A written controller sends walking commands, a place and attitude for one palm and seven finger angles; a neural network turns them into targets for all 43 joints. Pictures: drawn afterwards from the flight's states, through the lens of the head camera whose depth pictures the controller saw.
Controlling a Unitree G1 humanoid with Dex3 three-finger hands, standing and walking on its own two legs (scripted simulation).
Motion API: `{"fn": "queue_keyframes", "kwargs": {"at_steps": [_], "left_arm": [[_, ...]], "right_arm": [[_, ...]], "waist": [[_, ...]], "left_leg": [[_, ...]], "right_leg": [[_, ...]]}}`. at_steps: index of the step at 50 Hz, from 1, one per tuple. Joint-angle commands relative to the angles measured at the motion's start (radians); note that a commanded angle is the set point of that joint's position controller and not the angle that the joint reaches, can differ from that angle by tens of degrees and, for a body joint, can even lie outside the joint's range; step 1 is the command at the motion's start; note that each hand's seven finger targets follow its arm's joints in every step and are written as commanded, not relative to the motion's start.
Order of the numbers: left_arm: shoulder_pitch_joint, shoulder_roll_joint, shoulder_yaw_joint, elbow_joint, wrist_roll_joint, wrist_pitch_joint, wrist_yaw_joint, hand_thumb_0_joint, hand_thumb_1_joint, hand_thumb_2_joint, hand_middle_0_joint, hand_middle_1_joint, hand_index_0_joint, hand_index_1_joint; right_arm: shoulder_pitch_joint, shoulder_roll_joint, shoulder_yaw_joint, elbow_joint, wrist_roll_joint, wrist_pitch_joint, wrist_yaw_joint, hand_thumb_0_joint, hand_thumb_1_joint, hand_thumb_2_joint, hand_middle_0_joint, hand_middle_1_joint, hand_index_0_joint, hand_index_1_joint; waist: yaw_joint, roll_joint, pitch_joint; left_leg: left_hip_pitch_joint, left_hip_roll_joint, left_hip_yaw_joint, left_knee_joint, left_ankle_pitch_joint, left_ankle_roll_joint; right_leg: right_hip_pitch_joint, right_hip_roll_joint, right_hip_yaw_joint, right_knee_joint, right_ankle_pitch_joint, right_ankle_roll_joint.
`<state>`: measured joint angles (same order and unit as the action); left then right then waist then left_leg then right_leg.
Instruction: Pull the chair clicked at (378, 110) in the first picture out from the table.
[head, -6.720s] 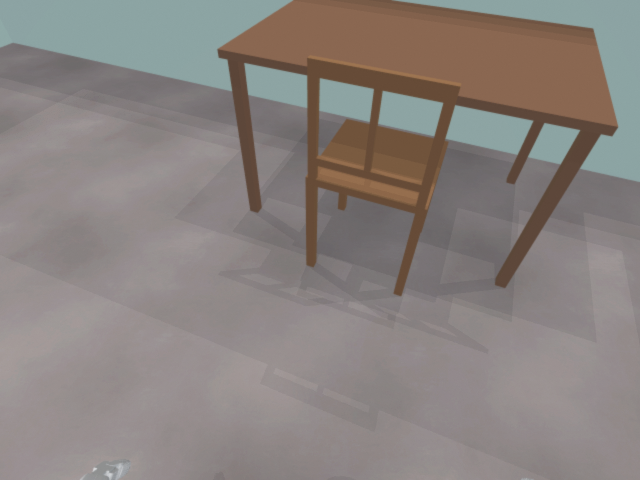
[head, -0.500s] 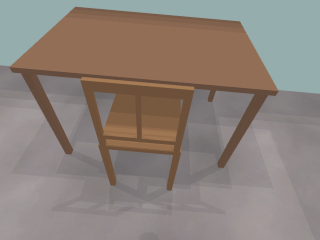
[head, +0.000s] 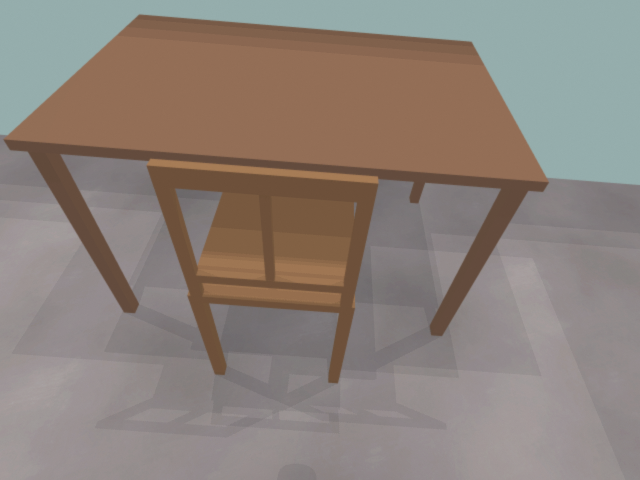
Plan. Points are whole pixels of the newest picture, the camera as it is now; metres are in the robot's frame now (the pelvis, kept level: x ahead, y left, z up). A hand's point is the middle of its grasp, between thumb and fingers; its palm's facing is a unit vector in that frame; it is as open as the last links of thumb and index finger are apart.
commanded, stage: look again from close up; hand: left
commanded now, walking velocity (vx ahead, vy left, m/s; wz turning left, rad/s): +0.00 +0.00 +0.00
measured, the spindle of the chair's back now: (268, 239) +0.57 +0.13 -0.11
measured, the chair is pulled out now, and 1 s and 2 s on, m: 0.00 0.00 0.00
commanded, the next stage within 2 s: none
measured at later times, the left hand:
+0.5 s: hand out of the picture -0.03 +0.14 -0.18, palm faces +0.04 -0.99 -0.12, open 7.4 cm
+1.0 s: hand out of the picture -0.03 +0.15 -0.18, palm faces +0.05 -0.99 -0.13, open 7.4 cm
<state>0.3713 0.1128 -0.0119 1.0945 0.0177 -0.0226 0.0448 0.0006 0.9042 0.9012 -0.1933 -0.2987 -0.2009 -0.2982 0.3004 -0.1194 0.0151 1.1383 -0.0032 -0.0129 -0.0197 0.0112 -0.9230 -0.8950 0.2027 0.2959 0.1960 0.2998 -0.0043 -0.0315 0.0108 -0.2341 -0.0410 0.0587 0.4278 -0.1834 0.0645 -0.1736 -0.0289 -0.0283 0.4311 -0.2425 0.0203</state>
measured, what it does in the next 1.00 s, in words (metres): stands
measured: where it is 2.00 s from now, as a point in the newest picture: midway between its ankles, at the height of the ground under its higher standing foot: outside the picture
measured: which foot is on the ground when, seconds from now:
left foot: down 0.00-1.00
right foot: down 0.00-1.00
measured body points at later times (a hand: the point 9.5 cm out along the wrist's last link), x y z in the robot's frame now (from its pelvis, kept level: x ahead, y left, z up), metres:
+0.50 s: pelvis +0.01 +0.00 +0.00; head +0.01 +0.02 +0.45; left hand -0.03 +0.20 -0.17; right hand -0.01 -0.21 -0.15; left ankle +0.03 +0.08 -0.74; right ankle -0.01 -0.13 -0.74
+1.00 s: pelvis +0.01 +0.00 +0.00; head +0.02 +0.02 +0.45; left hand -0.03 +0.20 -0.17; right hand +0.00 -0.21 -0.16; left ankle +0.03 +0.08 -0.74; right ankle -0.01 -0.13 -0.74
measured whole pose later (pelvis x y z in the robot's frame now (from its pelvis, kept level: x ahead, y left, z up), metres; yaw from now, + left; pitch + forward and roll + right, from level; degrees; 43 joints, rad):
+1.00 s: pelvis +0.01 +0.00 +0.00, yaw +0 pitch -1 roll +0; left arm 0.39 0.11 -0.01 1.11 0.02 -0.02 0.05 0.00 0.90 0.90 -0.19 -0.30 -0.20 -0.30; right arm 0.31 -0.11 0.02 1.15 0.00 -0.02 -0.03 0.01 -0.92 -0.90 0.20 0.30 0.20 0.30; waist 0.00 -0.03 0.01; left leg -0.19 -0.05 0.06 0.39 -0.19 0.07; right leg -0.14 -0.04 -0.03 0.41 -0.25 0.03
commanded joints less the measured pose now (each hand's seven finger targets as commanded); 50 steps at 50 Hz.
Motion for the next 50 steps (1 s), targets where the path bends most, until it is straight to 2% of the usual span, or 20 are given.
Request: {"fn": "queue_keyframes", "kwargs": {"at_steps": [1,5,11,13,16,23,24,34,39,43,50], "left_arm": [[0.105,0.070,0.010,-0.013,-0.001,-0.009,0.003,0.000,0.900,0.900,-0.200,-0.300,-0.200,-0.300],[0.105,0.069,0.011,-0.012,-0.003,-0.010,0.004,0.000,0.900,0.900,-0.200,-0.300,-0.200,-0.300],[0.108,0.069,0.010,-0.010,-0.002,-0.008,0.004,0.000,0.900,0.900,-0.200,-0.300,-0.200,-0.300],[0.113,0.067,0.010,-0.008,-0.003,-0.009,0.004,0.000,0.900,0.900,-0.200,-0.300,-0.200,-0.300],[0.111,0.067,0.009,-0.008,-0.002,-0.009,0.003,0.000,0.900,0.900,-0.200,-0.300,-0.200,-0.300],[0.114,0.066,0.011,-0.004,-0.002,-0.008,0.003,0.000,0.900,0.900,-0.200,-0.300,-0.200,-0.300],[0.114,0.067,0.011,-0.005,-0.001,-0.006,0.003,0.000,0.900,0.900,-0.200,-0.300,-0.200,-0.300],[0.123,0.063,0.012,-0.002,0.001,-0.004,0.001,0.000,0.900,0.900,-0.200,-0.300,-0.200,-0.300],[0.124,0.061,0.013,0.001,0.000,-0.007,0.002,0.000,0.900,0.900,-0.200,-0.300,-0.200,-0.300],[0.122,0.059,0.012,0.005,-0.001,-0.006,0.003,0.000,0.900,0.900,-0.200,-0.300,-0.200,-0.300],[0.124,0.060,0.013,0.007,-0.001,-0.005,0.002,0.000,0.900,0.900,-0.200,-0.300,-0.200,-0.300]], "right_arm": [[0.058,-0.092,-0.016,-0.023,-0.001,-0.018,-0.006,0.000,-0.900,-0.900,0.200,0.300,0.200,0.300],[0.059,-0.090,-0.015,-0.020,-0.001,-0.018,-0.007,0.000,-0.900,-0.900,0.200,0.300,0.200,0.300],[0.059,-0.088,-0.014,-0.016,-0.001,-0.015,-0.007,0.000,-0.900,-0.900,0.200,0.300,0.200,0.300],[0.061,-0.087,-0.014,-0.015,-0.001,-0.016,-0.007,0.000,-0.900,-0.900,0.200,0.300,0.200,0.300],[0.060,-0.088,-0.015,-0.016,-0.001,-0.014,-0.007,0.000,-0.900,-0.900,0.200,0.300,0.200,0.300],[0.067,-0.090,-0.014,-0.015,-0.002,-0.018,-0.009,0.000,-0.900,-0.900,0.200,0.300,0.200,0.300],[0.066,-0.088,-0.014,-0.015,0.000,-0.016,-0.010,0.000,-0.900,-0.900,0.200,0.300,0.200,0.300],[0.073,-0.095,-0.016,-0.019,0.000,-0.016,-0.011,0.000,-0.900,-0.900,0.200,0.300,0.200,0.300],[0.077,-0.088,-0.016,-0.016,0.000,-0.019,-0.012,0.000,-0.900,-0.900,0.200,0.300,0.200,0.300],[0.082,-0.089,-0.015,-0.012,-0.002,-0.020,-0.013,0.000,-0.900,-0.900,0.200,0.300,0.200,0.300],[0.084,-0.085,-0.014,-0.011,-0.002,-0.019,-0.013,0.000,-0.900,-0.900,0.200,0.300,0.200,0.300]], "waist": [[0.007,0.022,0.066],[0.006,0.016,0.061],[0.006,0.028,0.090],[0.006,0.026,0.074],[0.006,0.016,0.086],[0.006,0.033,0.074],[0.007,0.033,0.090],[0.010,0.030,0.095],[0.008,0.005,0.082],[0.005,0.031,0.073],[0.007,0.023,0.094]], "left_leg": [[-0.016,0.130,-0.143,-0.125,-0.048,-0.022],[-0.001,0.126,-0.135,-0.111,-0.011,-0.023],[-0.008,0.126,-0.137,-0.125,-0.043,-0.025],[0.009,0.127,-0.133,-0.119,-0.021,-0.024],[0.003,0.127,-0.136,-0.125,-0.042,-0.024],[0.011,0.130,-0.142,-0.134,-0.026,-0.023],[0.000,0.132,-0.143,-0.142,-0.046,-0.022],[-0.006,0.138,-0.161,-0.169,-0.093,-0.019],[0.017,0.133,-0.150,-0.152,-0.040,-0.018],[0.033,0.133,-0.150,-0.150,-0.013,-0.021],[0.017,0.128,-0.146,-0.149,-0.023,-0.021]], "right_leg": [[-0.040,-0.074,0.068,-0.074,0.068,-0.047],[-0.035,-0.075,0.068,-0.079,0.080,-0.047],[-0.045,-0.075,0.068,-0.089,0.061,-0.046],[-0.039,-0.077,0.067,-0.088,0.077,-0.047],[-0.048,-0.075,0.068,-0.090,0.061,-0.046],[-0.031,-0.074,0.063,-0.086,0.077,-0.044],[-0.034,-0.071,0.059,-0.090,0.061,-0.044],[-0.030,-0.070,0.050,-0.085,0.054,-0.040],[-0.029,-0.074,0.055,-0.089,0.069,-0.041],[-0.032,-0.075,0.055,-0.083,0.079,-0.041],[-0.035,-0.075,0.056,-0.088,0.071,-0.042]]}}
